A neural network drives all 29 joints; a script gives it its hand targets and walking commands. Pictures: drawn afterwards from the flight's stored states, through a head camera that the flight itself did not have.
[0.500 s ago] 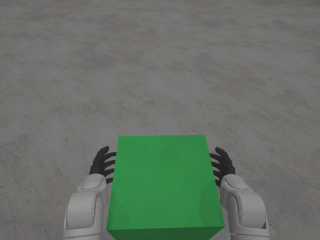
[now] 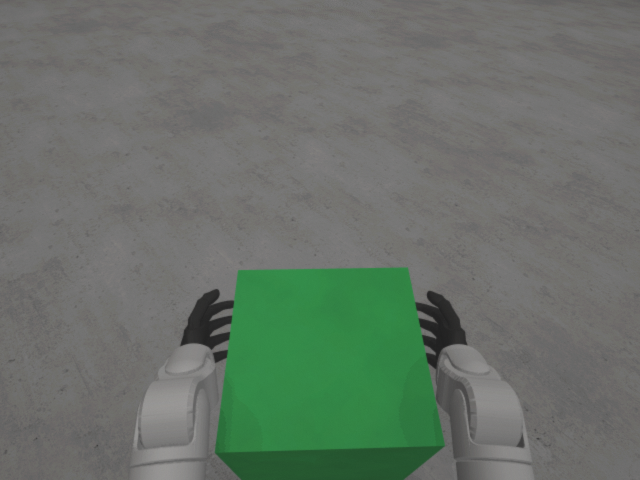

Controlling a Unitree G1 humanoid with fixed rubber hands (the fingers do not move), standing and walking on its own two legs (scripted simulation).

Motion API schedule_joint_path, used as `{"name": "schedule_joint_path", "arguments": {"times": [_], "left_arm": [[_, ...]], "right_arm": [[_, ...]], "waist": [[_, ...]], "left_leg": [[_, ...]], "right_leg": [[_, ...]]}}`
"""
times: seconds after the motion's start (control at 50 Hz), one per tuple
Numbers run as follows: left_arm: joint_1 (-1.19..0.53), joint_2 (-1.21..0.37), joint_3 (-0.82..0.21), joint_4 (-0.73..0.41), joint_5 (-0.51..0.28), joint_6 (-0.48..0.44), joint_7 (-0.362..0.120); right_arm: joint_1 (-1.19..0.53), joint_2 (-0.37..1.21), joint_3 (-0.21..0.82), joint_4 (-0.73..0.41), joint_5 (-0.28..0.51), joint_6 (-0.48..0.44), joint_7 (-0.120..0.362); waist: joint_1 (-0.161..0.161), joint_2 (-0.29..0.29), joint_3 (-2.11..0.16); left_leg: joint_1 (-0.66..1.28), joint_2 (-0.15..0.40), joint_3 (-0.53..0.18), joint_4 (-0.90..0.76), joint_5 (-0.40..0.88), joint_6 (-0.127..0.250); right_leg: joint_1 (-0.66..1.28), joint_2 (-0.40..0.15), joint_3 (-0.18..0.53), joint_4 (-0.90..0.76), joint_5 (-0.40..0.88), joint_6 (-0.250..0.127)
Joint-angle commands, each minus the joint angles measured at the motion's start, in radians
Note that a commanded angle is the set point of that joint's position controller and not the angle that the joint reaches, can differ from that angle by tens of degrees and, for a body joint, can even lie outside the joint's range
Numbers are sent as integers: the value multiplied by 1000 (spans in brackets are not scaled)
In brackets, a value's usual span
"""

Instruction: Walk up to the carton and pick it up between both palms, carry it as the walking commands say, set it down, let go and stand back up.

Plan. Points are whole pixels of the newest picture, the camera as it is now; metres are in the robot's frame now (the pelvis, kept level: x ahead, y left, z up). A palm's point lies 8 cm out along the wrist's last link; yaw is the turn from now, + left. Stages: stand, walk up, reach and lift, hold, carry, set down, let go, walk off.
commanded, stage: carry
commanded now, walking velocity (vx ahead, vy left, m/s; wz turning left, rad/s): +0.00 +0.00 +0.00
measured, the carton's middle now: (324, 384) +0.27 +0.00 -0.02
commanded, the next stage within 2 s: hold in 0.60 s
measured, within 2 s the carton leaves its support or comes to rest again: neither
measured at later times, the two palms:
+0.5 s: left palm (195, 362) +0.26 +0.15 +0.05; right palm (447, 362) +0.26 -0.15 +0.05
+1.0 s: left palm (189, 381) +0.24 +0.16 +0.04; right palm (446, 389) +0.23 -0.14 +0.04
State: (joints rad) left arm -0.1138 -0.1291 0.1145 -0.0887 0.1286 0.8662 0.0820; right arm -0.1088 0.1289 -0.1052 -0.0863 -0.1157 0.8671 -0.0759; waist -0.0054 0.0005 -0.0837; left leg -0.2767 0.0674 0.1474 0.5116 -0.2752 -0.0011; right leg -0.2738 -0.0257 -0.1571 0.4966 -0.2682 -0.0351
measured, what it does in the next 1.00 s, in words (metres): stands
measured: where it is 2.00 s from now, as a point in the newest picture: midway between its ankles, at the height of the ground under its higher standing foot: outside the picture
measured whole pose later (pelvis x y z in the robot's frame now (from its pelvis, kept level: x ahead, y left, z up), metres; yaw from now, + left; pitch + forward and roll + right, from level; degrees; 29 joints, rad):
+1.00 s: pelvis -0.04 +0.02 +0.00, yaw -4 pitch -9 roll +0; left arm -0.19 -0.11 0.15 0.13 0.16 0.73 0.05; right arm -0.18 0.13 -0.13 0.14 -0.16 0.72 -0.06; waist 0.02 -0.01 0.09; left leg -0.08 -0.01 0.00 0.44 -0.21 0.01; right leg -0.10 0.02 0.00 0.44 -0.19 -0.02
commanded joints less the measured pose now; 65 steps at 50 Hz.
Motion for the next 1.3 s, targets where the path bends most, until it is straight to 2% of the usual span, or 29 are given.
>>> {"name": "schedule_joint_path", "arguments": {"times": [0.0, 0.58, 0.6, 0.62, 0.64, 0.66, 0.68, 0.7, 0.74, 0.78, 0.84, 0.9, 1.0, 1.1, 1.2, 1.28], "left_arm": [[-360, -689, -494, -79, -182, -25, -134], [-378, -706, -492, -25, -179, -65, -154], [-211, -437, -289, 248, -58, -81, -141], [-266, -428, -359, 116, -80, -142, -144], [-271, -483, -400, 63, -84, -163, -144], [-280, -498, -429, -2, -100, -178, -146], [-300, -491, -448, -35, -118, -188, -152], [-317, -491, -476, -57, -132, -192, -157], [-321, -477, -479, -86, -144, -194, -154], [-320, -454, -466, -59, -143, -182, -146], [-347, -448, -443, 28, -137, -165, -146], [-416, -501, -433, 97, -134, -158, -156], [-552, -691, -456, 194, -126, -156, -185], [-656, -827, -424, 309, -96, -153, -225], [-694, -911, -387, 384, -74, -148, -260], [-678, -948, -384, 401, -67, -142, -283]], "right_arm": [[-376, 694, 478, -81, 170, -30, 125], [-394, 707, 482, -31, 167, -70, 146], [-229, 464, 289, 254, 49, -82, 130], [-274, 483, 343, 152, 72, -140, 118], [-325, 505, 390, 86, 97, -166, 129], [-336, 528, 434, 31, 118, -181, 132], [-333, 555, 449, 6, 121, -191, 129], [-317, 562, 457, -20, 123, -196, 125], [-330, 558, 497, -28, 135, -200, 124], [-341, 531, 498, 0, 133, -198, 122], [-376, 499, 457, 49, 115, -190, 120], [-442, 526, 423, 101, 110, -185, 131], [-578, 650, 420, 166, 117, -173, 183], [-697, 777, 407, 263, 113, -157, 248], [-744, 869, 393, 335, 107, -152, 295], [-725, 911, 390, 357, 98, -153, 313]], "waist": [[0, 5, -208], [0, 5, -209], [39, -19, 57], [20, 5, 16], [27, 19, -52], [34, -5, -121], [39, -32, -176], [31, -30, -206], [58, -16, -212], [70, -8, -153], [51, -8, -37], [28, -2, 7], [-3, 25, -18], [1, 10, -21], [14, 0, -46], [11, -4, -64]], "left_leg": [[58, 89, -110, -61, 207, 9], [39, 84, -117, -71, 172, 13], [129, -121, -164, -146, 242, 48], [119, -117, -192, -142, 280, 53], [183, -110, -209, -137, 349, 45], [214, -108, -209, -127, 413, 42], [187, -116, -201, -133, 412, 39], [151, -125, -201, -142, 408, 36], [147, -135, -198, -155, 376, 34], [180, -139, -195, -157, 299, 35], [181, -138, -200, -165, 154, 38], [171, -135, -214, -168, 55, 41], [142, -115, -239, -180, -20, 42], [127, -103, -246, -192, -54, 43], [162, -104, -244, -190, 7, 36], [213, -111, -240, -184, 104, 27]], "right_leg": [[93, -120, 136, -64, 263, -17], [80, -120, 137, -71, 210, -15], [179, 68, 254, -161, 264, -12], [210, 75, 264, -154, 297, -12], [229, 78, 265, -140, 339, -12], [264, 76, 277, -131, 416, -3], [346, 73, 284, -130, 474, 9], [408, 70, 288, -119, 513, 12], [422, 67, 283, -121, 464, 13], [348, 69, 275, -136, 329, 3], [262, 75, 267, -154, 140, -15], [223, 81, 256, -145, 39, -22], [240, 96, 245, -111, 13, -13], [250, 99, 251, -110, -11, -2], [250, 96, 260, -128, 25, 6], [244, 91, 269, -153, 88, 7]]}}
